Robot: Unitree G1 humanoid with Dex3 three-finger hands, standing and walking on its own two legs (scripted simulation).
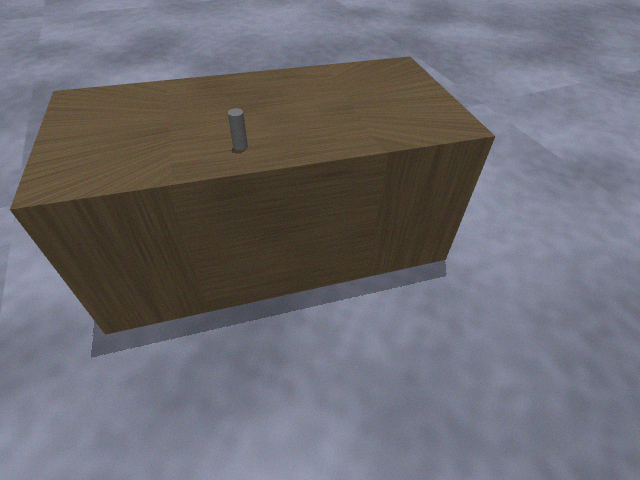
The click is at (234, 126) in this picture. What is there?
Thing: slim round
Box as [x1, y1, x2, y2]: [228, 108, 247, 149]
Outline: 230,109 228,111 228,117 233,147 235,149 243,149 247,146 242,110 237,108
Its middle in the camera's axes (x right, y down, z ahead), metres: -0.24 -0.33 +1.10
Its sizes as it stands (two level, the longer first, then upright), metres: 0.042 0.042 0.109
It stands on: a support 0.60 m high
